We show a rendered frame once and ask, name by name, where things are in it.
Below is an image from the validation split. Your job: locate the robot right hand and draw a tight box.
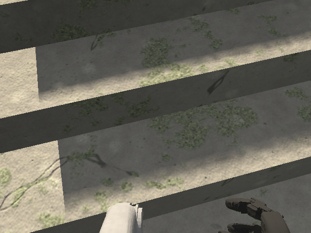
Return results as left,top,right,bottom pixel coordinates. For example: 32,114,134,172
218,197,291,233

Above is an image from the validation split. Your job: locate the robot left thigh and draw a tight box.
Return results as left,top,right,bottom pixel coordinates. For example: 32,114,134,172
99,202,144,233

